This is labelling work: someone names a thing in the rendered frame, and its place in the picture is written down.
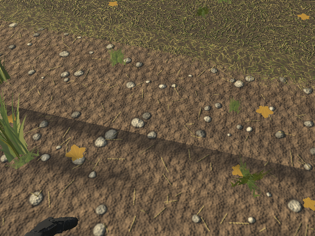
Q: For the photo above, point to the left robot hand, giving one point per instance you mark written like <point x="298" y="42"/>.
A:
<point x="51" y="226"/>

